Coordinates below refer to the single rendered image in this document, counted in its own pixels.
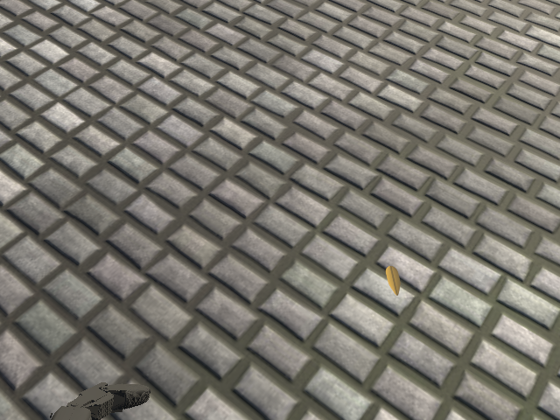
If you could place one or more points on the left robot hand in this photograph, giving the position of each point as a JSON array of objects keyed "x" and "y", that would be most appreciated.
[{"x": 102, "y": 399}]

